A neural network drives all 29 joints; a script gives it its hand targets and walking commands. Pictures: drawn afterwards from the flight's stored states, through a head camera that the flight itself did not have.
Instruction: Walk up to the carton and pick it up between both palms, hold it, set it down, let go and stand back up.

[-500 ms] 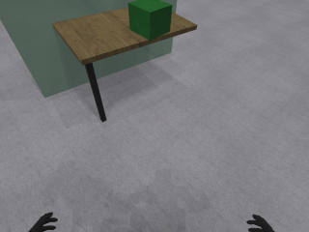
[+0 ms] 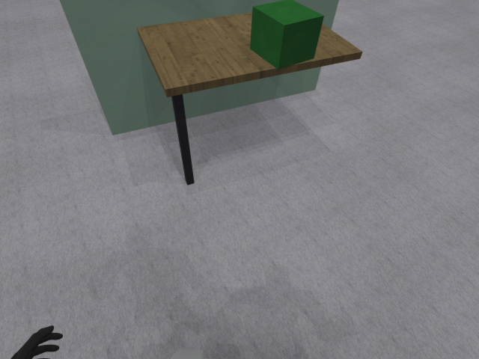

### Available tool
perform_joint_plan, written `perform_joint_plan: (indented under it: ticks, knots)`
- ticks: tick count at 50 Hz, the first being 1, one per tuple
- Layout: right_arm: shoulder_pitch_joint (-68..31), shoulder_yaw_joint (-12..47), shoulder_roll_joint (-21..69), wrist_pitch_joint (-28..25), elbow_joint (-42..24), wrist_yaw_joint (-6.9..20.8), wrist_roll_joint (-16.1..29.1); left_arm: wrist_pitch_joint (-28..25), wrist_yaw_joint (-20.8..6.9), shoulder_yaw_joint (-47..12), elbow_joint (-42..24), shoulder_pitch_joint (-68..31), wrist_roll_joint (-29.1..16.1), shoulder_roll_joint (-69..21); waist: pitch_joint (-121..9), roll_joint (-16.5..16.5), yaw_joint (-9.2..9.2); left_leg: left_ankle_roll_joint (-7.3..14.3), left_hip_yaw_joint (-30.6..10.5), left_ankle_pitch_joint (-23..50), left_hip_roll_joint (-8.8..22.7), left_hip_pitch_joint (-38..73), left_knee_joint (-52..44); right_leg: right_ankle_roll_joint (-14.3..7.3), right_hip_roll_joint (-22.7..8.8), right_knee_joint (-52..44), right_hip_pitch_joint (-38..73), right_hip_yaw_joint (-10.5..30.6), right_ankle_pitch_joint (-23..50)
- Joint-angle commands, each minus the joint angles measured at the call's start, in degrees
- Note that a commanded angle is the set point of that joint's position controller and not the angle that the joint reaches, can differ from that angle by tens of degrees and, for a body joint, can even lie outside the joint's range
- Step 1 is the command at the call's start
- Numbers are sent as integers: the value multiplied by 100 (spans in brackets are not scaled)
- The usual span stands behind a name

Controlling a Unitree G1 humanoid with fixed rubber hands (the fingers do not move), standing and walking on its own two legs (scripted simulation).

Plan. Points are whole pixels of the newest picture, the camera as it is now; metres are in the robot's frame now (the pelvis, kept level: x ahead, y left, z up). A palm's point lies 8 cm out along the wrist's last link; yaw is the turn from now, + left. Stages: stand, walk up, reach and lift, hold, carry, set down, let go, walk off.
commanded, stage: walk up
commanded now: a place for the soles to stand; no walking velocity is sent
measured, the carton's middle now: (284, 33) +1.37 -0.15 -0.06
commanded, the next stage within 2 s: none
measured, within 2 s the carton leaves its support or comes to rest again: neither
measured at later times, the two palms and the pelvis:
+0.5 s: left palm (86, 272) +0.28 +0.32 -0.09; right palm (418, 250) +0.35 -0.36 -0.07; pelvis +0.22 -0.03 -0.02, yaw +11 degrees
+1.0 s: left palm (137, 260) +0.32 +0.23 -0.11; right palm (414, 167) +0.59 -0.43 -0.06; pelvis +0.39 -0.12 -0.03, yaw +17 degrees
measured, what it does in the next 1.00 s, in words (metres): walks ahead, turning left: left foot, then right foot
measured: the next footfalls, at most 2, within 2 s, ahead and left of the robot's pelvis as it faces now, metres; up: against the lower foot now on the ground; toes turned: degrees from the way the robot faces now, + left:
left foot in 0.28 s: +0.23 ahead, +0.12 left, +0.00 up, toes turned +13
right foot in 0.66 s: +0.49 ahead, -0.22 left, +0.00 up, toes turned +12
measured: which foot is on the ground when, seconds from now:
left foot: up 0.00-0.26, down 0.28-0.66, up 0.68-0.96, down 0.98-1.00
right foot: down 0.00-0.32, up 0.34-0.64, down 0.66-0.98, up 1.00-1.00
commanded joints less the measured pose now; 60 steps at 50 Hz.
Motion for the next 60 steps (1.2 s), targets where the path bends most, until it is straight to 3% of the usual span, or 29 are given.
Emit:
perform_joint_plan:
  ticks: [1,4,5,9,11,14,15,16,17,19,20,25,27,30,32,34,35,36,37,40,44,47,48,49,50,52,53,56,60]
  knots:
    - [249,-144,-1059,-119,-247,100,19,-136,15,287,-475,14,-73,930,514,-205,-21,-1,144,677,591,-1173,15,-114,-1350,-1414,631,1392,-675]
    - [-177,-68,-933,-122,-529,178,61,-87,-135,300,-528,141,-102,1025,758,-948,-3,-96,324,899,750,-889,-858,-568,-1146,-1501,91,781,-911]
    - [-352,-44,-860,-107,-552,171,73,-62,-102,228,-546,318,-98,882,884,-522,156,-87,556,1028,560,-990,-1023,-384,-1170,-1439,320,654,-326]
    - [-788,-92,-778,-135,-747,33,-14,-5,-125,121,-658,742,-110,926,524,-504,318,-16,1053,1470,326,-142,-1423,-230,-1302,-817,209,313,1567]
    - [-691,-99,-729,-135,-726,-28,-38,-3,-83,138,-768,563,-133,975,758,-418,174,41,1303,1488,213,175,-1749,-195,-1330,-512,46,146,2760]
    - [1159,-293,-1007,-214,-314,-176,-186,3,23,68,-1013,658,-201,955,-794,469,-785,573,689,1538,161,3003,-2316,-79,-891,2588,-563,-283,3115]
    - [1663,-412,-1236,-224,-289,-220,-164,63,30,-1,-1047,821,-236,780,-1032,881,-1015,881,-478,1028,802,4115,-2711,122,-417,3870,-1799,-327,1269]
    - [1733,-492,-1618,-230,-515,-268,-157,92,27,22,-1082,1308,-183,474,-1577,1660,-762,1456,-2941,2010,2380,5054,-2561,377,178,5066,-2775,-32,-1915]
    - [1560,-529,-1866,-224,-613,-286,-70,153,134,125,-1195,1077,-250,1070,-1702,1270,-808,2314,-4314,1715,3173,5127,-2830,536,-54,6171,-3876,951,-1728]
    - [498,-459,-1497,-248,-915,-415,158,148,74,144,-1116,571,-66,1354,-484,-78,-506,1796,-2434,1877,2500,3100,-3220,281,-749,5537,-3232,1046,-1188]
    - [452,-327,-1291,-287,-1002,-428,156,104,53,183,-1160,559,-154,1118,-117,-282,-384,1544,-1598,3635,2036,2713,-2967,346,-670,5266,-2991,1008,-1048]
    - [-127,-348,-1397,-527,-984,-337,-13,158,-218,60,-1270,382,-297,565,928,1025,49,1045,475,4083,1062,283,-3358,341,-851,2681,-1780,698,-364]
    - [-189,-406,-1567,-565,-1064,-294,-31,174,-320,95,-1335,382,-253,603,546,1514,49,947,489,3264,1092,306,-3265,310,-961,1860,-1157,627,361]
    - [62,-375,-1449,-543,-987,-287,29,180,-357,281,-1051,543,-85,812,-161,833,183,694,440,1952,1191,-167,-2669,107,-781,1717,214,334,1436]
    - [-61,-369,-1518,-496,-1004,-358,-90,253,-321,397,-911,1047,-116,1067,-454,45,581,545,494,385,957,-829,-1610,182,-545,1926,876,277,528]
    - [-266,-194,-949,-409,-1028,-431,-154,164,-211,583,-607,2284,-6,1454,-422,-1360,1491,293,184,-1423,112,-1747,1159,260,-869,1013,1471,1247,-750]
    - [158,-64,-768,-355,-1071,-435,22,95,-185,560,-870,1669,9,1838,-431,-2579,801,104,213,-1635,-562,-2157,1971,-345,-2095,-526,854,3765,-1129]
    - [555,-198,-1098,-310,-1016,-502,-14,134,-152,528,-1078,767,-93,1974,-339,-2054,324,212,109,-1699,-209,-1989,2178,-1051,-2616,-1097,436,4956,-2323]
    - [543,-269,-1413,-335,-760,-496,-54,145,-122,507,-1122,386,-148,1907,-117,-1555,83,122,201,-1532,212,-1561,2114,-1301,-2528,-1203,-229,4871,-2909]
    - [769,-301,-1521,-315,-351,-403,108,177,-99,265,-1171,-13,-32,1279,173,-794,-66,141,599,-929,286,-651,714,-793,-1607,-358,-1212,2350,-2142]
    - [659,-288,-1207,-366,-599,-296,95,229,-139,225,-1177,20,28,1203,412,-1391,-80,128,635,-2,347,247,-906,-897,-1352,-456,-1900,1738,-1328]
    - [1674,-420,-1147,-399,-160,-358,10,335,-194,66,-1272,-178,-30,902,-260,-392,-600,192,940,1000,153,2320,-2102,-729,-931,608,-2599,830,-1769]
    - [2119,-547,-1281,-396,-39,-418,-82,409,-187,0,-1164,64,16,630,-243,190,-861,202,-93,720,672,3380,-2507,-424,-656,1918,-3549,622,-1845]
    - [1931,-603,-1694,-453,-178,-522,-142,420,-142,-115,-1345,122,11,206,-86,1150,-778,259,-2071,-962,1684,3008,-3570,-98,-103,3399,-3891,492,-1493]
    - [1195,-601,-1926,-446,-533,-571,-158,493,-133,-33,-1145,625,-51,588,257,949,-371,349,-3271,-1384,2422,2255,-4084,149,-85,3992,-3986,981,-1175]
    - [463,-536,-2080,-440,-609,-605,1,551,-131,143,-897,1015,7,1360,393,364,-84,565,-3044,-2046,2527,1330,-4296,223,-513,4196,-3312,1313,-1057]
    - [196,-490,-1749,-430,-593,-577,14,576,-133,200,-854,943,-13,1404,708,200,64,613,-2502,-1715,2092,1462,-4147,303,-531,4136,-3451,1389,-801]
    - [630,-406,-1557,-485,-581,-513,52,533,-151,203,-707,845,16,1142,721,928,-85,850,-1002,1019,1711,1240,-3484,396,-577,3957,-3060,1206,-293]
    - [840,-438,-1545,-475,-603,-459,10,510,-266,182,-936,257,-25,949,754,1275,-266,997,-100,2800,1281,1251,-2953,433,-617,3337,-2922,608,-10]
